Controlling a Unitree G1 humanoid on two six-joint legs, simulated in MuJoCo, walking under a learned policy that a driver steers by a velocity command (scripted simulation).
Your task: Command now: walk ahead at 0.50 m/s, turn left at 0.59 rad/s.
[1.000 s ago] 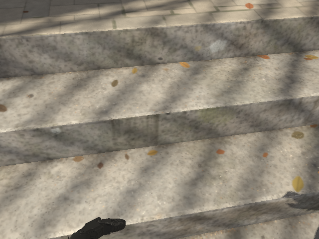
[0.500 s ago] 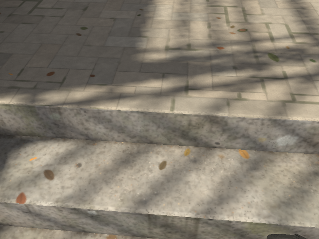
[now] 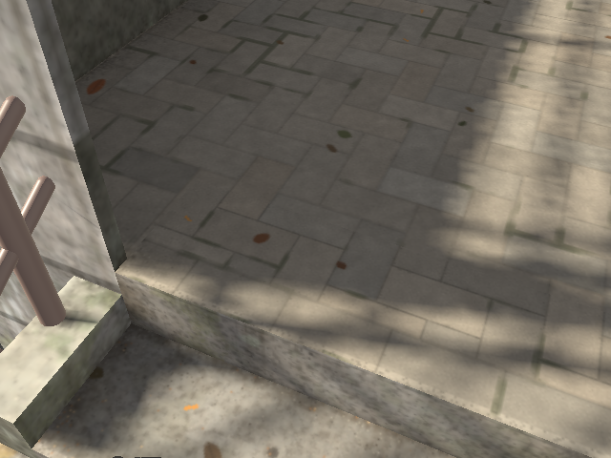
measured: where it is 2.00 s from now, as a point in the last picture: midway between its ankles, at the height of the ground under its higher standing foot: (311, 157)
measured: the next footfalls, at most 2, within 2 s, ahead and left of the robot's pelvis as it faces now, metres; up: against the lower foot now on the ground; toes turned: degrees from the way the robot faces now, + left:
right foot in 0.34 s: +0.40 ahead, -0.08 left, +0.17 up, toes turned +5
left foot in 0.78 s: +0.57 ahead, +0.17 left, +0.34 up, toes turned +7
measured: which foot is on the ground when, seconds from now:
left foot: down 0.00-0.38, up 0.40-0.76, down 0.78-0.86, up 0.88-0.94, down 0.96-1.00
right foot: up 0.00-0.32, down 0.34-0.94, up 0.96-1.00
